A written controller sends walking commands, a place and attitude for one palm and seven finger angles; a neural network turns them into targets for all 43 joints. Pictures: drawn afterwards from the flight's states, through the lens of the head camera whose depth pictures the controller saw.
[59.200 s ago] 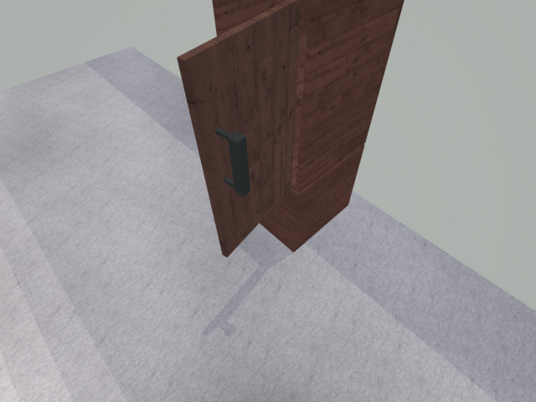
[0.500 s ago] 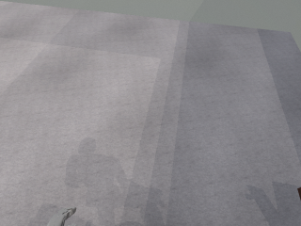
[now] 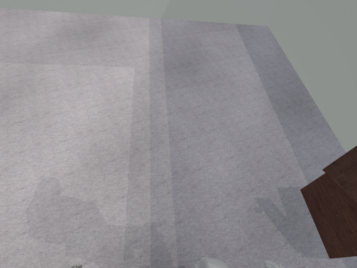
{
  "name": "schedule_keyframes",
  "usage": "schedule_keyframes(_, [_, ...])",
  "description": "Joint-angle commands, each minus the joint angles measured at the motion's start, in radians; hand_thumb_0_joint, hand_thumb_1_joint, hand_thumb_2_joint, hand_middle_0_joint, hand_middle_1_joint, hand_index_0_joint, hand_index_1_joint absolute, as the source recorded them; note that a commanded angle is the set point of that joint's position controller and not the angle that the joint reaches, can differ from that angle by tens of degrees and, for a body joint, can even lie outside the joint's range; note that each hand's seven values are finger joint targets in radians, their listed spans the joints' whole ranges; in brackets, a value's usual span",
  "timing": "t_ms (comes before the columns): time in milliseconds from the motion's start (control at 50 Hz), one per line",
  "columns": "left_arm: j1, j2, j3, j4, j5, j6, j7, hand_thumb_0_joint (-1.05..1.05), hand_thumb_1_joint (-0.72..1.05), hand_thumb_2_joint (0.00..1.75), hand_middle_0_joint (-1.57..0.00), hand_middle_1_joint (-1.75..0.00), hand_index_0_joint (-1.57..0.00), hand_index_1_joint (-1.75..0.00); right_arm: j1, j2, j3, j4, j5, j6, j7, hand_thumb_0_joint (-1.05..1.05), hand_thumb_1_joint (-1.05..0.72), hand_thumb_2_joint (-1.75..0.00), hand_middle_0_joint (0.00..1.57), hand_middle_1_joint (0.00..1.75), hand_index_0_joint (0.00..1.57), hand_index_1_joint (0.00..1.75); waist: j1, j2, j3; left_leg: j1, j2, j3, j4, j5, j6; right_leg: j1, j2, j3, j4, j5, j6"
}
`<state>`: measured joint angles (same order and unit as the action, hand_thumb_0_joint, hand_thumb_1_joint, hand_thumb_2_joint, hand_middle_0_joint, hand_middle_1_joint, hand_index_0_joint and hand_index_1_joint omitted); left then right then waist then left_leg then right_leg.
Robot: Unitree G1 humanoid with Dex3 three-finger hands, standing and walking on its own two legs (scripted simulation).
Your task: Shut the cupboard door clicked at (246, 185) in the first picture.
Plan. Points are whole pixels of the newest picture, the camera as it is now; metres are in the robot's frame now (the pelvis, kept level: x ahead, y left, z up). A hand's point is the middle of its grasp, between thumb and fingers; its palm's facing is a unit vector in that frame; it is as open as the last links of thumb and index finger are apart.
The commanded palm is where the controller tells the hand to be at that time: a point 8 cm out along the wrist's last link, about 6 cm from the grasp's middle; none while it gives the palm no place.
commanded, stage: turn to face it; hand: left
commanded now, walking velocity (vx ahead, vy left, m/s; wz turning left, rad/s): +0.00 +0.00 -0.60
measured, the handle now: out of the picture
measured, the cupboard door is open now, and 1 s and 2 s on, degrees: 28 28 28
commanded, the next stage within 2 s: take the last steps up to it in 1.40 s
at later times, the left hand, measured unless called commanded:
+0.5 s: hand (126, 245) +0.18 +0.13 -0.16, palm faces -0.30 -0.92 -0.25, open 7.4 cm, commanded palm none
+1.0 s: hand (152, 208) +0.28 +0.08 -0.16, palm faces -0.56 -0.80 -0.23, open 7.4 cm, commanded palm none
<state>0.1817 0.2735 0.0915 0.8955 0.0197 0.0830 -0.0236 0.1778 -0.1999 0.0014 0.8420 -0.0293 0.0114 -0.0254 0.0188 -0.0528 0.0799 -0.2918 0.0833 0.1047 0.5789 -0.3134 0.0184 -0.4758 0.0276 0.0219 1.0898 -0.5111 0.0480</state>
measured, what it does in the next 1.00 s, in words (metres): steps on the spot, turning right: right foot, then left foot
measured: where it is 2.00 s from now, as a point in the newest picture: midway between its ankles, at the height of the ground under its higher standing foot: outside the picture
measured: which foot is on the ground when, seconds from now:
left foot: down 0.00-0.30, up 0.32-0.62, down 0.64-1.00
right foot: up 0.00-0.28, down 0.30-0.64, up 0.66-1.00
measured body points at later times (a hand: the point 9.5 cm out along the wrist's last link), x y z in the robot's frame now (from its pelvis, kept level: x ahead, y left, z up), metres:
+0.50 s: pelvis +0.03 -0.03 +0.00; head +0.07 -0.05 +0.45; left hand +0.20 +0.18 -0.14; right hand +0.01 -0.31 -0.14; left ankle +0.05 +0.11 -0.67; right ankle -0.02 -0.14 -0.74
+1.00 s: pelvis +0.06 -0.02 +0.00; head +0.11 -0.05 +0.45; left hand +0.31 +0.12 -0.14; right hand -0.05 -0.26 -0.14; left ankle +0.10 +0.09 -0.74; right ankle -0.02 -0.13 -0.71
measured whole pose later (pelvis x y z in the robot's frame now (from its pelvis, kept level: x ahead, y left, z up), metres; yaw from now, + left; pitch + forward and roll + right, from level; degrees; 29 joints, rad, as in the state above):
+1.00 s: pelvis +0.06 -0.02 +0.00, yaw -36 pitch +1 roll -2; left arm 0.12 0.26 0.09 0.87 0.02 0.08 -0.04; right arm 0.24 -0.23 -0.03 0.91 -0.03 0.03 -0.02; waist -0.02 0.02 0.09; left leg -0.22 0.18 0.25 0.57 -0.34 -0.03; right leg -0.36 -0.03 -0.08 0.75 -0.40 0.04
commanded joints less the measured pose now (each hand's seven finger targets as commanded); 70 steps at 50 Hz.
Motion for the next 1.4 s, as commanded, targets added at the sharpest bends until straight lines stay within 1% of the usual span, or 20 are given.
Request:
schedule_keyframes(0, [-0.043, 0.047, 0.012, -0.102, -0.003, -0.019, -0.019, 0.00, 0.90, 0.90, -0.20, -0.30, -0.20, -0.30, 0.059, -0.213, -0.069, -0.046, -0.002, -0.020, -0.022, 0.00, -0.90, -0.90, 0.20, 0.30, 0.20, 0.30, -0.036, 0.225, -0.117, 0.208, 0.260, -0.114, -0.207, 0.572, 0.111, -0.080, -0.060, -0.029, 0.039, 0.050, 0.017])
schedule_keyframes(220, [-0.031, 0.048, 0.004, -0.099, 0.002, -0.037, -0.017, 0.00, 0.90, 0.90, -0.20, -0.30, -0.20, -0.30, 0.075, -0.254, -0.103, 0.010, 0.004, -0.005, 0.000, 0.00, -0.90, -0.90, 0.20, 0.30, 0.20, 0.30, -0.019, 0.246, -0.135, 0.161, 0.278, 0.045, -0.045, 0.496, 0.036, 0.232, -0.019, -0.144, -0.543, 0.245, -0.038])
schedule_keyframes(240, [0.046, 0.085, 0.013, -0.076, 0.006, -0.046, -0.012, 0.00, 0.90, 0.90, -0.20, -0.30, -0.20, -0.30, 0.061, -0.248, -0.104, 0.004, 0.011, -0.005, 0.004, 0.00, -0.90, -0.90, 0.20, 0.30, 0.20, 0.30, 0.023, 0.165, -0.162, 0.081, 0.238, 0.077, 0.084, 0.423, -0.010, 0.373, -0.051, -0.100, -0.669, 0.374, -0.062])
schedule_keyframes(260, [0.120, 0.194, 0.031, -0.058, 0.015, -0.061, 0.002, 0.00, 0.90, 0.90, -0.20, -0.30, -0.20, -0.30, 0.045, -0.172, -0.089, -0.031, 0.021, -0.003, 0.009, 0.00, -0.90, -0.90, 0.20, 0.30, 0.20, 0.30, 0.061, -0.139, -0.193, -0.165, 0.111, 0.139, 0.309, 0.030, -0.075, 0.571, -0.283, 0.200, -0.740, 0.645, -0.149])
schedule_keyframes(280, [0.155, 0.254, 0.039, -0.043, 0.002, -0.062, 0.014, 0.00, 0.90, 0.90, -0.20, -0.30, -0.20, -0.30, -0.002, -0.142, -0.073, -0.072, 0.019, 0.009, 0.007, 0.00, -0.90, -0.90, 0.20, 0.30, 0.20, 0.30, 0.074, -0.214, -0.158, -0.312, 0.019, 0.045, 0.510, -0.357, -0.103, 0.512, -0.437, 0.358, -0.729, 0.932, -0.248])
schedule_keyframes(320, [0.100, 0.222, 0.041, -0.054, -0.001, -0.061, 0.035, 0.00, 0.90, 0.90, -0.20, -0.30, -0.20, -0.30, -0.052, -0.148, -0.068, -0.072, 0.019, 0.016, -0.010, 0.00, -0.90, -0.90, 0.20, 0.30, 0.20, 0.30, 0.050, -0.223, -0.124, -0.415, 0.038, -0.102, 0.632, -0.284, -0.100, 0.470, -0.380, 0.370, -0.730, 0.838, -0.283])
schedule_keyframes(400, [-0.044, 0.154, 0.014, -0.103, 0.002, -0.061, 0.032, 0.00, 0.90, 0.90, -0.20, -0.30, -0.20, -0.30, 0.020, -0.146, -0.069, -0.022, 0.013, 0.022, 0.007, 0.00, -0.90, -0.90, 0.20, 0.30, 0.20, 0.30, -0.030, -0.106, -0.142, -0.241, 0.030, -0.073, 0.516, -0.098, -0.117, 0.310, -0.250, 0.175, -0.724, 0.660, -0.223])
schedule_keyframes(560, [-0.044, 0.169, 0.029, -0.089, 0.001, -0.051, 0.023, 0.00, 0.90, 0.90, -0.20, -0.30, -0.20, -0.30, 0.067, -0.134, -0.063, -0.029, 0.023, -0.002, -0.001, 0.00, -0.90, -0.90, 0.20, 0.30, 0.20, 0.30, -0.042, -0.114, -0.145, -0.009, -0.054, -0.040, -0.009, 0.028, -0.102, 0.242, -0.198, 0.277, -0.627, 0.633, -0.178])
schedule_keyframes(580, [-0.057, 0.145, 0.023, -0.092, -0.004, -0.046, 0.023, 0.00, 0.90, 0.90, -0.20, -0.30, -0.20, -0.30, 0.114, -0.156, -0.067, -0.018, 0.023, -0.010, -0.003, 0.00, -0.90, -0.90, 0.20, 0.30, 0.20, 0.30, -0.069, -0.054, -0.155, 0.110, -0.022, -0.068, -0.158, 0.124, -0.092, 0.169, -0.156, 0.246, -0.562, 0.545, -0.129])
schedule_keyframes(620, [-0.007, 0.054, 0.003, -0.128, -0.014, -0.041, 0.011, 0.00, 0.90, 0.90, -0.20, -0.30, -0.20, -0.30, 0.164, -0.314, -0.092, -0.026, -0.001, -0.018, -0.010, 0.00, -0.90, -0.90, 0.20, 0.30, 0.20, 0.30, -0.063, 0.371, -0.180, 0.246, 0.387, -0.442, -0.281, 0.354, 0.100, -0.076, 0.032, 0.013, -0.160, -0.118, -0.021])
schedule_keyframes(640, [-0.025, 0.079, 0.007, -0.118, 0.001, -0.035, 0.012, 0.00, 0.90, 0.90, -0.20, -0.30, -0.20, -0.30, 0.156, -0.299, -0.087, -0.019, -0.005, -0.020, -0.018, 0.00, -0.90, -0.90, 0.20, 0.30, 0.20, 0.30, -0.076, 0.330, -0.174, 0.201, 0.411, -0.455, -0.278, 0.378, 0.134, -0.093, -0.004, 0.056, 0.017, -0.117, -0.013])
schedule_keyframes(740, [-0.050, 0.050, 0.012, -0.092, -0.005, -0.025, -0.012, 0.00, 0.90, 0.90, -0.20, -0.30, -0.20, -0.30, 0.079, -0.213, -0.068, -0.036, -0.003, -0.025, -0.023, 0.00, -0.90, -0.90, 0.20, 0.30, 0.20, 0.30, -0.035, 0.225, -0.131, 0.233, 0.270, -0.130, -0.198, 0.655, 0.108, -0.097, -0.058, -0.010, 0.070, 0.036, 0.017])
schedule_keyframes(920, [-0.093, 0.022, 0.001, -0.111, 0.001, -0.028, -0.019, 0.00, 0.90, 0.90, -0.20, -0.30, -0.20, -0.30, 0.091, -0.245, -0.097, 0.012, -0.004, -0.009, -0.004, 0.00, -0.90, -0.90, 0.20, 0.30, 0.20, 0.30, -0.057, 0.291, -0.117, 0.193, 0.298, -0.004, -0.154, 0.525, 0.091, 0.087, -0.040, -0.117, -0.320, 0.078, -0.015])
schedule_keyframes(980, [0.005, 0.060, 0.005, -0.080, 0.004, -0.042, -0.012, 0.00, 0.90, 0.90, -0.20, -0.30, -0.20, -0.30, 0.071, -0.248, -0.101, 0.014, 0.007, -0.004, 0.004, 0.00, -0.90, -0.90, 0.20, 0.30, 0.20, 0.30, -0.001, 0.211, -0.142, 0.094, 0.252, 0.053, -0.003, 0.433, 0.014, 0.314, -0.025, -0.130, -0.610, 0.324, -0.047])
schedule_keyframes(1000, [0.084, 0.129, 0.018, -0.058, 0.010, -0.054, -0.002, 0.00, 0.90, 0.90, -0.20, -0.30, -0.20, -0.30, 0.069, -0.210, -0.096, 0.001, 0.016, -0.004, 0.009, 0.00, -0.90, -0.90, 0.20, 0.30, 0.20, 0.30, 0.036, 0.047, -0.187, -0.035, 0.184, 0.107, 0.163, 0.276, -0.043, 0.490, -0.152, 0.020, -0.702, 0.499, -0.095])
schedule_keyframes(1020, [0.146, 0.232, 0.037, -0.038, 0.013, -0.065, 0.014, 0.00, 0.90, 0.90, -0.20, -0.30, -0.20, -0.30, 0.006, -0.128, -0.072, -0.050, 0.021, -0.002, 0.011, 0.00, -0.90, -0.90, 0.20, 0.30, 0.20, 0.30, 0.072, -0.240, -0.165, -0.302, 0.015, 0.119, 0.398, -0.315, -0.097, 0.569, -0.391, 0.341, -0.731, 0.850, -0.217])
schedule_keyframes(1040, [0.170, 0.250, 0.034, -0.032, -0.004, -0.062, 0.024, 0.00, 0.90, 0.90, -0.20, -0.30, -0.20, -0.30, -0.018, -0.149, -0.066, -0.058, 0.021, 0.016, -0.002, 0.00, -0.90, -0.90, 0.20, 0.30, 0.20, 0.30, 0.079, -0.161, -0.147, -0.322, 0.017, -0.037, 0.544, -0.354, -0.093, 0.467, -0.447, 0.360, -0.743, 0.876, -0.286])
schedule_keyframes(1140, [-0.015, 0.129, 0.006, -0.071, 0.000, -0.068, 0.040, 0.00, 0.90, 0.90, -0.20, -0.30, -0.20, -0.30, 0.033, -0.137, -0.061, 0.007, 0.013, 0.019, 0.002, 0.00, -0.90, -0.90, 0.20, 0.30, 0.20, 0.30, -0.028, -0.111, -0.157, -0.258, 0.027, -0.079, 0.532, -0.125, -0.108, 0.367, -0.270, 0.148, -0.706, 0.812, -0.237])
schedule_keyframes(1320, [-0.033, 0.130, 0.012, -0.041, -0.001, -0.057, 0.034, 0.00, 0.90, 0.90, -0.20, -0.30, -0.20, -0.30, 0.118, -0.113, -0.052, 0.033, 0.018, 0.000, -0.004, 0.00, -0.90, -0.90, 0.20, 0.30, 0.20, 0.30, -0.062, -0.090, -0.127, 0.066, -0.045, -0.040, -0.060, 0.105, -0.082, 0.209, -0.207, 0.203, -0.647, 0.553, -0.174])
schedule_keyframes(1380, [0.022, 0.032, -0.013, -0.062, -0.011, -0.049, 0.024, 0.00, 0.90, 0.90, -0.20, -0.30, -0.20, -0.30, 0.168, -0.272, -0.073, 0.024, -0.001, -0.015, -0.011, 0.00, -0.90, -0.90, 0.20, 0.30, 0.20, 0.30, -0.061, 0.317, -0.137, 0.162, 0.348, -0.442, -0.263, 0.388, 0.132, 0.024, 0.004, 0.000, -0.231, -0.077, -0.042])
